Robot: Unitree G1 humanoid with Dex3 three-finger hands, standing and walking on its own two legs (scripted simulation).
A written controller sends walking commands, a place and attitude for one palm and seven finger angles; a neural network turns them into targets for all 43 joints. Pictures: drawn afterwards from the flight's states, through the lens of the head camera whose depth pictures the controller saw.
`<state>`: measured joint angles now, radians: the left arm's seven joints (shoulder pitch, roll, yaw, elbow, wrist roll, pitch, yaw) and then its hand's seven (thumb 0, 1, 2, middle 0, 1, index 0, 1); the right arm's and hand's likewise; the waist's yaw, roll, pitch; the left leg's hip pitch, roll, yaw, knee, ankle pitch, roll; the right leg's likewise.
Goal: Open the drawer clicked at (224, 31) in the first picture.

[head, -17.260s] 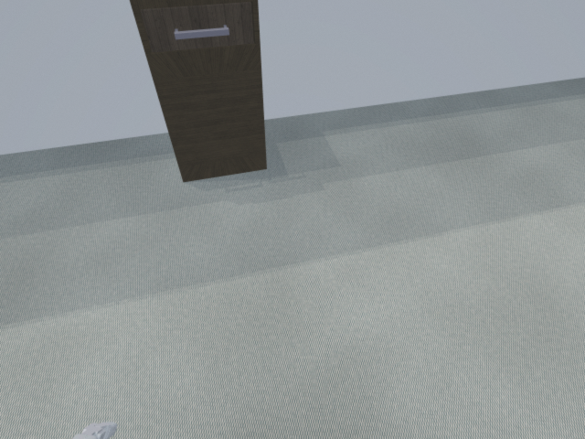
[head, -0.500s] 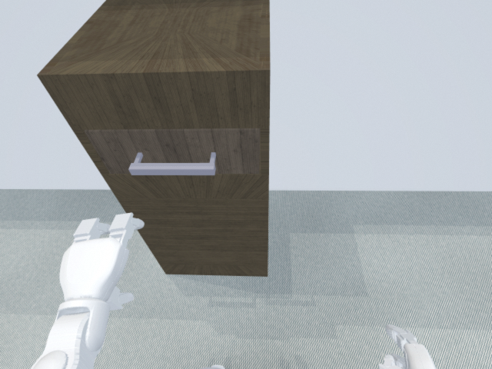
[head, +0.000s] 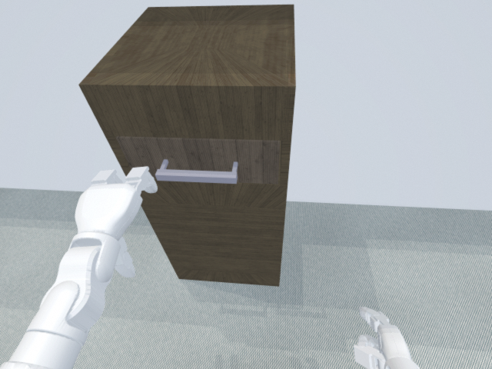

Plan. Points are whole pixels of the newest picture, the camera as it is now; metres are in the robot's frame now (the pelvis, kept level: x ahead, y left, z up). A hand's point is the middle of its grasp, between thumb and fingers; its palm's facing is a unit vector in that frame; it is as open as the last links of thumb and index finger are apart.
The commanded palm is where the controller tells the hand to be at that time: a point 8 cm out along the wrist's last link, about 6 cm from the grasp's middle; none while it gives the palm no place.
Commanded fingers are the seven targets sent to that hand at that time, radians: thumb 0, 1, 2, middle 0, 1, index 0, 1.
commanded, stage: raise the hand with hooked fingers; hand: left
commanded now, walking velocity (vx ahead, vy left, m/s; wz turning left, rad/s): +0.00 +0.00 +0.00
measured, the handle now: (198, 170) +0.54 +0.20 -0.04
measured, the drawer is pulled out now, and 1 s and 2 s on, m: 0.00 0.00 0.00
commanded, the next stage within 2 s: move the hooked fingers above the handle in 0.38 s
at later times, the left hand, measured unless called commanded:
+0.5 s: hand (138, 227) +0.30 +0.22 +0.08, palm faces +0.06 -0.09 -0.99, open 13.9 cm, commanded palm +0.28 +0.22 +0.13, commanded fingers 0.00 -0.50 0.30 -0.30 -1.20 -0.30 -1.20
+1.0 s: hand (161, 206) +0.36 +0.21 +0.06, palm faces +0.01 -0.07 -1.00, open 13.9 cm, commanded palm +0.34 +0.21 +0.11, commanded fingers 0.00 -0.50 0.30 -0.30 -1.20 -0.30 -1.20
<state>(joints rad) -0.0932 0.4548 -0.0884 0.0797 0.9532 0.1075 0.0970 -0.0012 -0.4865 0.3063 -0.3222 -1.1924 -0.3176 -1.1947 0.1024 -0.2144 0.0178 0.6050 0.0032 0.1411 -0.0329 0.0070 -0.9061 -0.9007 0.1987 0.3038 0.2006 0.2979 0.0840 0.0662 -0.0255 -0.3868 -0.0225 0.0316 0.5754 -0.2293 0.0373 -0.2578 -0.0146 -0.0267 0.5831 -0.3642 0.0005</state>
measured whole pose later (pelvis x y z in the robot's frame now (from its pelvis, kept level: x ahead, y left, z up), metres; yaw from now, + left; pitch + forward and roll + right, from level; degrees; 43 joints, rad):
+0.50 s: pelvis -0.01 -0.02 +0.00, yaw +0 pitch +2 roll +0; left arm -0.07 0.45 -0.07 0.11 0.93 0.07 0.13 0.00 -0.50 0.30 -0.32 -1.20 -0.32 -1.20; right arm 0.14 -0.25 -0.02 0.64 0.02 0.13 -0.03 0.01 -0.91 -0.90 0.20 0.30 0.20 0.30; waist 0.07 0.07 -0.03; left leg -0.37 -0.01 0.03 0.54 -0.20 0.02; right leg -0.26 0.00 -0.03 0.57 -0.35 -0.02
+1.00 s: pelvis +0.01 -0.02 +0.00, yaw -1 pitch +6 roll +1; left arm -0.27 0.44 -0.09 0.36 0.97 0.02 0.15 0.00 -0.49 0.30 -0.32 -1.20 -0.32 -1.20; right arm 0.19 -0.26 -0.04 0.65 0.02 0.14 -0.04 0.01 -0.91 -0.90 0.20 0.30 0.20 0.30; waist 0.04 0.06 -0.06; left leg -0.47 0.00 0.03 0.61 -0.25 0.01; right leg -0.35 0.01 -0.02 0.64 -0.39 -0.03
